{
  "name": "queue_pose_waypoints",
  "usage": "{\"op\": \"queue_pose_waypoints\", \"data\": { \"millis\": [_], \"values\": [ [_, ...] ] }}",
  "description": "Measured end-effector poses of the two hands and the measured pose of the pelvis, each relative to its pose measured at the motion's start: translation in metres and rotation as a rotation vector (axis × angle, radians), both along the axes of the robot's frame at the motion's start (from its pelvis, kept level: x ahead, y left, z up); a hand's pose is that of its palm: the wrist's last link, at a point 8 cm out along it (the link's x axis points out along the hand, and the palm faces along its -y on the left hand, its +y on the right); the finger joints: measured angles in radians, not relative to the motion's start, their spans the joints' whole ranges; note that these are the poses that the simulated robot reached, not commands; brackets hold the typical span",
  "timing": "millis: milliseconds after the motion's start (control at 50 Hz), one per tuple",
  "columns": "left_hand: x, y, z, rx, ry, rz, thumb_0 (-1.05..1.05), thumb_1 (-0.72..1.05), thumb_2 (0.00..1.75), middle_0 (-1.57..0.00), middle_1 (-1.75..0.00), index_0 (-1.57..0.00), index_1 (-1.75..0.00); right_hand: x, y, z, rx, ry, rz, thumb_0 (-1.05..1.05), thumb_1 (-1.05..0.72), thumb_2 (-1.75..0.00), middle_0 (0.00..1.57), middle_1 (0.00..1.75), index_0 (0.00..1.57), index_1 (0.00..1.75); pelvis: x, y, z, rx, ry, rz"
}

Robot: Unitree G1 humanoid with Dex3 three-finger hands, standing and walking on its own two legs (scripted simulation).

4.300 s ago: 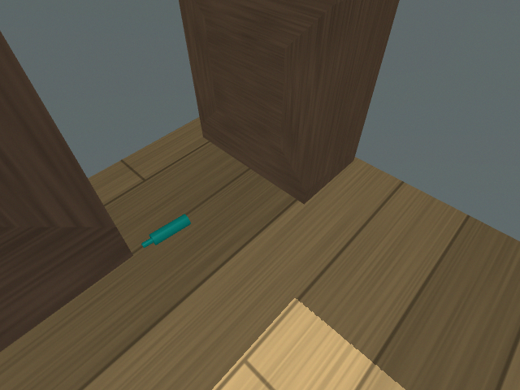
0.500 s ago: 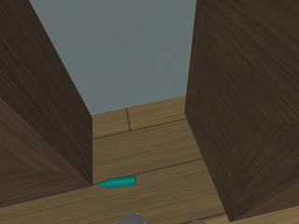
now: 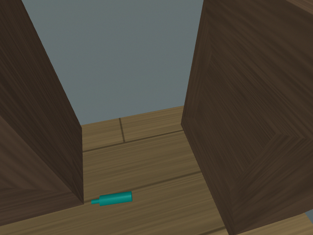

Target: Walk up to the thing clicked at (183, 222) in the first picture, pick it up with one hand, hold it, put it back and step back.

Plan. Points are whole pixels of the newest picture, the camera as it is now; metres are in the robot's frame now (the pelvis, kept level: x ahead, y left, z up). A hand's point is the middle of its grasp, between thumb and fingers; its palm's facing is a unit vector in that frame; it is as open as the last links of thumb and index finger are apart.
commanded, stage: walk up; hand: left
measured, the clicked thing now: (112, 199) +0.44 +0.27 -0.73
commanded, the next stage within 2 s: none
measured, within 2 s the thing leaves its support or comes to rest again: neither
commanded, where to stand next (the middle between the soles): +0.07 -0.01 m, yaw -3 degrees
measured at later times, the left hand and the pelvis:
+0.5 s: hand out of the picture +0.11 +0.25 -0.14, palm faces -0.07 -0.94 -0.34, open 7.4 cm; pelvis +0.01 -0.01 +0.01, yaw -3 degrees
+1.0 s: hand out of the picture +0.13 +0.23 -0.13, palm faces -0.09 -0.94 -0.33, open 7.4 cm; pelvis +0.02 -0.01 +0.02, yaw -4 degrees
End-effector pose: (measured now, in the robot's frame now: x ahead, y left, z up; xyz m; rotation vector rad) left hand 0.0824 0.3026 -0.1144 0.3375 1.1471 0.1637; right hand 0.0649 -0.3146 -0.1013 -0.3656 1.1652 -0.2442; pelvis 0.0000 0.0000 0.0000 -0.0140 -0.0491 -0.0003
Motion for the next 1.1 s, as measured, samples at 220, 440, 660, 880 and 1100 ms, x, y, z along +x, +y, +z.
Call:
{"op": "queue_pose_waypoints", "data": {
  "millis": [220, 440, 660, 880, 1100],
  "values": [
    [0.024, -0.003, 0.006, -0.002, -0.024, -0.008, 0.0, 0.9, 0.9, -0.2, -0.3, -0.21, -0.3, 0.019, 0.003, 0.005, 0.02, -0.031, 0.012, 0.01, -0.91, -0.9, 0.2, 0.3, 0.2, 0.3, 0.009, -0.006, 0.005, 0.009, 0.001, -0.022],
    [0.021, -0.011, 0.01, 0.001, 0.02, -0.015, 0.0, 0.9, 0.9, -0.2, -0.3, -0.21, -0.3, 0.014, -0.006, 0.004, 0.026, -0.011, -0.017, 0.01, -0.91, -0.9, 0.2, 0.3, 0.2, 0.3, 0.01, -0.009, 0.01, 0.019, -0.002, -0.039],
    [0.023, -0.018, 0.012, -0.01, 0.049, -0.02, 0.0, 0.9, 0.9, -0.2, -0.3, -0.21, -0.3, 0.0, -0.005, 0.003, 0.043, 0.034, -0.041, 0.01, -0.91, -0.9, 0.2, 0.3, 0.2, 0.3, 0.011, -0.01, 0.015, 0.025, 0.002, -0.056],
    [0.034, -0.022, 0.015, -0.004, 0.04, -0.027, 0.0, 0.9, 0.9, -0.2, -0.3, -0.21, -0.3, -0.003, -0.006, 0.001, 0.052, 0.038, -0.069, 0.01, -0.91, -0.9, 0.2, 0.3, 0.2, 0.3, 0.016, -0.013, 0.016, 0.022, -0.002, -0.066],
    [0.046, -0.026, 0.016, -0.01, 0.03, -0.044, 0.0, 0.9, 0.9, -0.2, -0.3, -0.21, -0.3, -0.002, -0.006, 0.004, 0.05, 0.035, -0.083, 0.01, -0.91, -0.9, 0.2, 0.3, 0.2, 0.3, 0.019, -0.012, 0.018, 0.022, 0.002, -0.079]
  ]
}}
